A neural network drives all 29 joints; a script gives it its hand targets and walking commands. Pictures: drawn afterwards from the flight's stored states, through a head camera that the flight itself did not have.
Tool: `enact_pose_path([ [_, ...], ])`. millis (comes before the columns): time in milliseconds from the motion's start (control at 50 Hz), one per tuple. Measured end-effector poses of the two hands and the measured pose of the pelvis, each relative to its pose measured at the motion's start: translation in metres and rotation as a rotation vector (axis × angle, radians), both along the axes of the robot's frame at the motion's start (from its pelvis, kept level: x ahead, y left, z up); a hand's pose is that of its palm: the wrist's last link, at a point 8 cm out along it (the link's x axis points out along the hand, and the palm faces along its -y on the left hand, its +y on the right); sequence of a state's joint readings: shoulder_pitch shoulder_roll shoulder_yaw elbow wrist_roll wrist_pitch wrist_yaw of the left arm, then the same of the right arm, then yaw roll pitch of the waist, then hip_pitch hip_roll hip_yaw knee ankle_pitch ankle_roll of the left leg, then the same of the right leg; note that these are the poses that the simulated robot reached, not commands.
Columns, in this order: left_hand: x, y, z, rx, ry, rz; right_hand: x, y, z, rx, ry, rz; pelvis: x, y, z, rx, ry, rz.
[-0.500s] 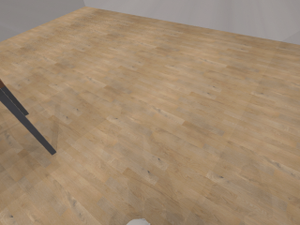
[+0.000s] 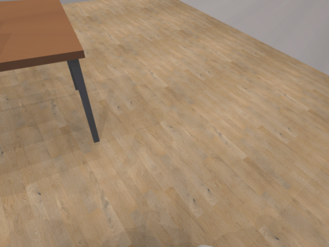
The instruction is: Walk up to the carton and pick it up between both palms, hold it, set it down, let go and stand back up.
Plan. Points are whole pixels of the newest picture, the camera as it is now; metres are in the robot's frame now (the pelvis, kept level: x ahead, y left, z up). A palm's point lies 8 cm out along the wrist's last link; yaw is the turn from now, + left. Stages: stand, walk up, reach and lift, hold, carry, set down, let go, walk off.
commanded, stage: walk up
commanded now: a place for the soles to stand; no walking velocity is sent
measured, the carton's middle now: out of the picture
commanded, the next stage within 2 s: none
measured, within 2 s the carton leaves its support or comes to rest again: neither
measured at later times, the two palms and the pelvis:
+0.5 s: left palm out of the picture +0.10 +0.34 -0.07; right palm (214, 193) +0.31 -0.16 -0.11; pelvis +0.14 +0.07 +0.01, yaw +17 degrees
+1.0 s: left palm out of the picture +0.21 +0.55 -0.11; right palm (144, 159) +0.42 +0.06 -0.10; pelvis +0.26 +0.28 +0.00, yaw +27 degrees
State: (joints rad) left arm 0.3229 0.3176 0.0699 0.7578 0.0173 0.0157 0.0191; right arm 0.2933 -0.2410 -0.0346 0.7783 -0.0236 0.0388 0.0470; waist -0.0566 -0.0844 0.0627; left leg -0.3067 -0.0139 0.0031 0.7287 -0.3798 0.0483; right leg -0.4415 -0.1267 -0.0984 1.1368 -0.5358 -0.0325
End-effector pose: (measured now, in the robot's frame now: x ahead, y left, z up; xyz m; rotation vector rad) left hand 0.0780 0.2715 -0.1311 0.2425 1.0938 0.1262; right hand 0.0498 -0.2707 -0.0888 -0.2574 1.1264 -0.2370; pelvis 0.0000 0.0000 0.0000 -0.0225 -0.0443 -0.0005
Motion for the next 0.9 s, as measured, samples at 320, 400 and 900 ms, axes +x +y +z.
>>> enact_pose_path([
  [320,0.107,0.036,0.049,0.135,-0.174,0.098,0.111,0.073,-0.057,0.16,0.123,0.189,0.101,0.041,-0.006,0.001,0.011,0.169],
  [400,0.074,0.055,0.054,0.182,-0.124,0.252,0.173,0.091,-0.047,0.156,0.097,0.329,0.122,0.049,0.002,0.034,-0.012,0.243],
  [900,0.067,0.228,-0.001,-0.01,0.08,0.502,0.378,0.334,-0.015,0.102,-0.081,0.498,0.237,0.248,-0.006,-0.004,-0.038,0.475],
])
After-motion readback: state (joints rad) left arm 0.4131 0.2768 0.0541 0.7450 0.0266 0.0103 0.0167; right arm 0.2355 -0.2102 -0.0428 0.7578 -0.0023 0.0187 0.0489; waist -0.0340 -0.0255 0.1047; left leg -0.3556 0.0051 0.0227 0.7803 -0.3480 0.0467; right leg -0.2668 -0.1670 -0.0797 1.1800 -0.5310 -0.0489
